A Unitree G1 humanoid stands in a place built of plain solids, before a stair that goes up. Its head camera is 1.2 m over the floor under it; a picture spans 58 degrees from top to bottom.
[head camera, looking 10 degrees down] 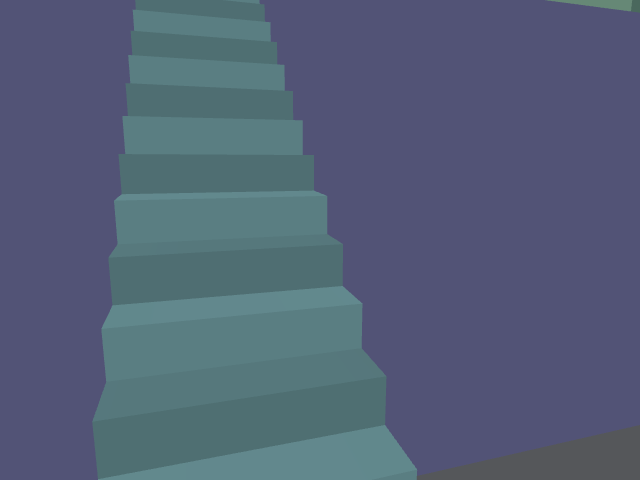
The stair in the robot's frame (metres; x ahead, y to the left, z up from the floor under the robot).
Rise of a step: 0.18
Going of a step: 0.21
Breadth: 0.85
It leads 17 degrees to the left of straight ahead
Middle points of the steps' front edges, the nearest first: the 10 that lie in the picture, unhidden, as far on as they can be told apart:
1.16 0.19 0.53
1.36 0.25 0.71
1.56 0.31 0.89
1.76 0.37 1.06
1.96 0.43 1.24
2.16 0.49 1.42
2.36 0.55 1.59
2.56 0.61 1.77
2.76 0.67 1.95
2.96 0.73 2.12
